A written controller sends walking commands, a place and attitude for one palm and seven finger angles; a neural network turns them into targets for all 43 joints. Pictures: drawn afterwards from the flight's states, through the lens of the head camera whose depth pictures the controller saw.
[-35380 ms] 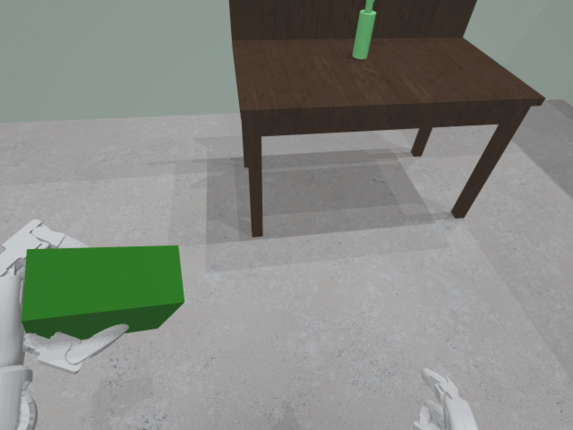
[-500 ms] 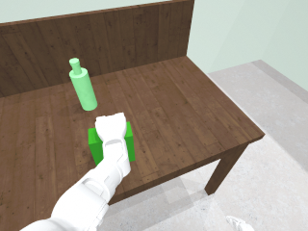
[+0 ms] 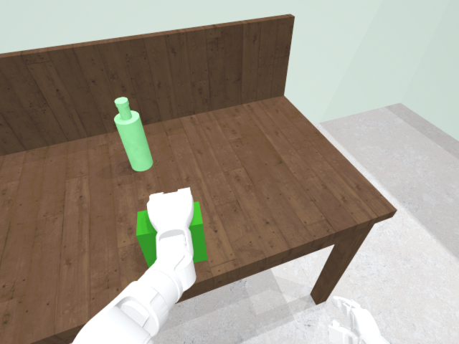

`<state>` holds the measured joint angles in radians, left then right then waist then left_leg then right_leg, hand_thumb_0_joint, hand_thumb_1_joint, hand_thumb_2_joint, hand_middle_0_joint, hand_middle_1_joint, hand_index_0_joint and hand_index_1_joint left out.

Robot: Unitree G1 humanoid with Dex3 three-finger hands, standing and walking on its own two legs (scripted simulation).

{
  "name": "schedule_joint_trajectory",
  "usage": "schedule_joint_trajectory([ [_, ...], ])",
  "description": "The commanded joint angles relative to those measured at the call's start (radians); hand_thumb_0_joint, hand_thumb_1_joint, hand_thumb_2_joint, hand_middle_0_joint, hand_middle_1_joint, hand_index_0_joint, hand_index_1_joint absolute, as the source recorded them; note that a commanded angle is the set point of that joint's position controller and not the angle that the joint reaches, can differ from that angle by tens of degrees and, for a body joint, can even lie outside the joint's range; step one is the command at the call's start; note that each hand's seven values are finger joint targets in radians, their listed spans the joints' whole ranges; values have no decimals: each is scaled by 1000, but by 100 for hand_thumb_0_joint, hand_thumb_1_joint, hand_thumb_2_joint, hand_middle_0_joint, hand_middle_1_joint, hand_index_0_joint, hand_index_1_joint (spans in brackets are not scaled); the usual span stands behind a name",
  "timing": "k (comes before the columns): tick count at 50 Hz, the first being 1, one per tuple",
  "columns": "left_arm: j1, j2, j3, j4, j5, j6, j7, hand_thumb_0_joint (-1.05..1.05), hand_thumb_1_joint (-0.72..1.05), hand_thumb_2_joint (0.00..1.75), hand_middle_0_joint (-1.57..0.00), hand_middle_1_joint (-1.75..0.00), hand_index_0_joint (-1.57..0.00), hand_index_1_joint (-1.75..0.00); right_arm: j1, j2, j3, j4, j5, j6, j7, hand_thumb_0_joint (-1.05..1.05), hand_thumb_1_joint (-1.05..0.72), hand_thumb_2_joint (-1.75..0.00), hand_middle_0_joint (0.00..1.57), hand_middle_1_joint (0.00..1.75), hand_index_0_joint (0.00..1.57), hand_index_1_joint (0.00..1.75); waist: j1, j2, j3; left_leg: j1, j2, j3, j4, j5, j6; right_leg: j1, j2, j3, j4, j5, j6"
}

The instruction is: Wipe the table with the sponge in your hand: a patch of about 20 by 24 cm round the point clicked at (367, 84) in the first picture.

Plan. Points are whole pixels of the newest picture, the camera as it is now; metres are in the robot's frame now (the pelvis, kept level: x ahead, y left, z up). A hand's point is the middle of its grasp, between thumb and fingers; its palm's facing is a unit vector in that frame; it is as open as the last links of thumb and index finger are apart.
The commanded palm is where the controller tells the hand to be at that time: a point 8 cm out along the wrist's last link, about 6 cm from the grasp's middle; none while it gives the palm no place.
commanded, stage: slide back across to the middle lane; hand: left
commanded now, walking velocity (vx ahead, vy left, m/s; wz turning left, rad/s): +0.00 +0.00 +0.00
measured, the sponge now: (175, 243) +0.34 +0.16 -0.06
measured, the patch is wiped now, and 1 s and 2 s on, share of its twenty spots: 0.95 0.95 0.95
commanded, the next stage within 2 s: wipe forward along the middle lane in 0.62 s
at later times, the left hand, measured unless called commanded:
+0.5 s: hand (154, 234) +0.32 +0.18 +0.00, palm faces -0.08 -0.10 -0.99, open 10.4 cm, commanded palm +0.29 +0.18 +0.05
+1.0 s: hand (138, 231) +0.33 +0.22 +0.00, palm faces -0.09 -0.07 -0.99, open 10.4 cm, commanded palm +0.30 +0.22 +0.04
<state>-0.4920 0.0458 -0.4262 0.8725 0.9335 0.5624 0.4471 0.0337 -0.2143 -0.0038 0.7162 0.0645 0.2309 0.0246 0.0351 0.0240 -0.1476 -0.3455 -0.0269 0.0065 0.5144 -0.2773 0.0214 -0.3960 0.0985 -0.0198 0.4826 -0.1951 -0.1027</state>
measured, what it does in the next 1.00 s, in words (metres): stands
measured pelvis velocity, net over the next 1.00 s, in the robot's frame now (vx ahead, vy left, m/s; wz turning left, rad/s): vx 0.00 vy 0.01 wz -0.01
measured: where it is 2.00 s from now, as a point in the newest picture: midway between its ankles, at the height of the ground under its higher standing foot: outside the picture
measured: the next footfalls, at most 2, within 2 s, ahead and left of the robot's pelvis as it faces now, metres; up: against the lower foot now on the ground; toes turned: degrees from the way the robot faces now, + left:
none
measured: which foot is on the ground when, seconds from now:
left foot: down 0.00-1.00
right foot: down 0.00-1.00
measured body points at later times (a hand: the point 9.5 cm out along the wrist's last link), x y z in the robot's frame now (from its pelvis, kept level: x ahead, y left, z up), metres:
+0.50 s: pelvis +0.01 +0.00 +0.00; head -0.01 -0.02 +0.45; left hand +0.32 +0.19 +0.05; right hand +0.22 -0.23 -0.09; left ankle -0.01 +0.11 -0.73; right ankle +0.03 -0.05 -0.73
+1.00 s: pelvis +0.00 +0.01 +0.00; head +0.00 +0.00 +0.45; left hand +0.33 +0.22 +0.05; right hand +0.20 -0.21 -0.10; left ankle -0.01 +0.11 -0.73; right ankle +0.03 -0.05 -0.73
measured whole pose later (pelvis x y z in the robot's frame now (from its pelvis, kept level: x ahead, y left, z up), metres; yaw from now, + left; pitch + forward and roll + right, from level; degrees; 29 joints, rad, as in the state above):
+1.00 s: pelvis +0.00 +0.01 +0.00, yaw +0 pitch +4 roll +0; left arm -0.33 0.20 -0.29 0.63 1.00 0.47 0.30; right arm 0.04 -0.23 0.02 0.70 0.08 0.18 -0.03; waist 0.05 0.03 -0.10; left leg -0.31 -0.04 0.02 0.50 -0.27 0.04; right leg -0.36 0.09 0.00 0.48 -0.20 -0.09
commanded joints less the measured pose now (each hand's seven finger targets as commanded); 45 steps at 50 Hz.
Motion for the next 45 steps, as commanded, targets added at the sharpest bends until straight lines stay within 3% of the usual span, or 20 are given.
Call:
schedule_joint_trajectory([
  [1,-192,56,74,-118,-16,-11,-25,0,10,130,-120,-160,-120,-160,-181,-106,-26,-157,0,-38,-12,0,-90,-90,20,30,20,30,0,-144,-211,-25,-20,-2,-48,109,13,240,-82,143,-84,173,31],
  [2,-173,80,89,-151,-15,-14,-21,0,10,130,-120,-160,-120,-160,-187,-104,-24,-162,0,-38,-16,0,-90,-90,20,30,20,30,6,-131,-232,-22,-22,3,-49,118,13,271,-88,152,-79,196,34],
  [5,-134,88,82,-201,-8,-7,-28,0,10,130,-120,-160,-120,-160,-201,-103,-21,-173,3,-37,-20,0,-90,-90,20,30,20,30,8,-139,-204,-19,-24,2,-57,128,12,290,-93,165,-84,246,36],
  [6,-119,137,129,-218,-8,-2,-31,0,10,130,-120,-160,-120,-160,-209,-108,-21,-173,4,-34,-23,0,-90,-90,20,30,20,30,19,-142,-203,-20,-24,-1,-65,125,13,298,-92,176,-95,234,34],
  [9,-125,121,84,-285,18,10,-47,0,10,130,-120,-160,-120,-160,-214,-105,-18,-185,8,-37,-25,0,-90,-90,20,30,20,30,8,-111,-176,10,-26,2,-72,134,17,294,-93,174,-102,235,34],
  [11,-95,189,139,-332,28,18,-62,0,10,130,-120,-160,-120,-160,-225,-115,-17,-189,9,-36,-26,0,-90,-90,20,30,20,30,28,-93,-194,22,-28,-6,-81,153,16,313,-89,181,-98,261,25],
  [14,-52,177,114,-360,30,23,-83,0,10,130,-120,-160,-120,-160,-224,-112,-15,-195,11,-39,-28,0,-90,-90,20,30,20,30,20,-104,-178,32,-29,2,-81,157,18,329,-93,182,-103,289,30],
  [16,-48,210,142,-380,36,20,-99,0,10,130,-120,-160,-120,-160,-228,-119,-15,-196,13,-41,-31,0,-90,-90,20,30,20,30,22,-102,-164,31,-30,-7,-87,152,19,320,-88,192,-108,266,26],
  [17,-30,183,113,-395,31,14,-107,0,10,130,-120,-160,-120,-160,-220,-117,-13,-201,12,-43,-32,0,-90,-90,20,30,20,30,19,-117,-171,35,-30,-6,-91,149,22,330,-90,181,-107,254,30],
  [24,-26,216,129,-418,50,-31,-135,0,10,130,-120,-160,-120,-160,-210,-122,-12,-198,15,-60,-44,0,-90,-90,20,30,20,30,14,-88,-133,52,-30,-15,-95,130,23,286,-83,182,-118,175,25],
  [26,-16,259,177,-437,56,-47,-135,0,10,130,-120,-160,-120,-160,-210,-126,-16,-199,14,-64,-44,0,-90,-90,20,30,20,30,26,-68,-148,58,-30,-21,-97,136,23,286,-78,192,-118,177,17],
  [29,18,232,148,-437,68,-58,-131,0,10,130,-120,-160,-120,-160,-203,-122,-15,-205,13,-70,-42,0,-90,-90,20,30,20,30,28,-73,-141,58,-28,-22,-95,144,21,278,-77,169,-104,179,17],
  [31,45,274,202,-446,64,-60,-126,0,10,130,-120,-160,-120,-160,-208,-127,-18,-206,13,-73,-41,0,-90,-90,20,30,20,30,43,-71,-150,51,-29,-25,-96,149,20,287,-73,183,-105,187,14],
  [33,59,261,187,-450,65,-62,-121,0,10,130,-120,-160,-120,-160,-206,-124,-17,-208,12,-75,-42,0,-90,-90,20,30,20,30,36,-93,-141,51,-28,-21,-91,153,22,288,-76,173,-98,215,19],
  [35,41,282,202,-448,69,-56,-118,0,10,130,-120,-160,-120,-160,-208,-127,-15,-201,13,-77,-46,0,-90,-90,20,30,20,30,30,-101,-130,47,-28,-24,-93,143,21,279,-75,177,-103,192,22],
  [36,37,300,227,-462,65,-54,-118,0,10,130,-120,-160,-120,-160,-214,-129,-17,-201,15,-78,-46,0,-90,-90,20,30,20,30,39,-79,-135,48,-28,-27,-98,140,22,278,-73,188,-109,175,17],
  [39,0,251,168,-437,78,-50,-121,0,10,130,-120,-160,-120,-160,-198,-128,-15,-192,15,-83,-45,0,-90,-90,20,30,20,30,14,-81,-118,55,-24,-30,-89,146,21,243,-71,163,-95,181,18],
  [41,-28,280,202,-420,71,-50,-125,0,10,130,-120,-160,-120,-160,-196,-133,-13,-187,15,-85,-51,0,-90,-90,20,30,20,30,14,-87,-119,43,-24,-36,-91,131,22,230,-67,164,-97,153,17],
  [42,-55,272,189,-403,71,-54,-125,0,10,130,-120,-160,-120,-160,-185,-131,-12,-181,14,-86,-57,0,-90,-90,20,30,20,30,2,-95,-117,38,-25,-29,-85,117,24,225,-71,160,-97,138,23],
  [45,-77,262,179,-356,82,-68,-128,0,10,130,-120,-160,-120,-160,-170,-131,-12,-174,13,-90,-63,0,-90,-90,20,30,20,30,-1,-83,-122,23,-25,-32,-79,104,19,203,-73,153,-87,116,21],
])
